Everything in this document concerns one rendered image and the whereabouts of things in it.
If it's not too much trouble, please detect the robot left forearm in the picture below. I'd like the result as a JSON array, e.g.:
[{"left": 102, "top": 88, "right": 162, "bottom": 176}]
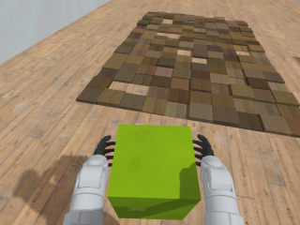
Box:
[{"left": 62, "top": 155, "right": 109, "bottom": 225}]

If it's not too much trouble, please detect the carton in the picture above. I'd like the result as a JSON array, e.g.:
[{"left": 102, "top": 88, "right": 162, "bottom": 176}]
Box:
[{"left": 107, "top": 124, "right": 202, "bottom": 220}]

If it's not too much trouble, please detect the robot right hand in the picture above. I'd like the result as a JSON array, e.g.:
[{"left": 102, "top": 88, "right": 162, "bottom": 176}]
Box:
[{"left": 192, "top": 134, "right": 215, "bottom": 167}]

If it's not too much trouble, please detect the robot right forearm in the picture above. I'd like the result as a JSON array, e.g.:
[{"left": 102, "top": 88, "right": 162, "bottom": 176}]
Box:
[{"left": 200, "top": 156, "right": 245, "bottom": 225}]

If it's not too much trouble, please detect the robot left hand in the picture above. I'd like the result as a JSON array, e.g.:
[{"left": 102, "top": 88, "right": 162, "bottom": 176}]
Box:
[{"left": 93, "top": 135, "right": 116, "bottom": 167}]

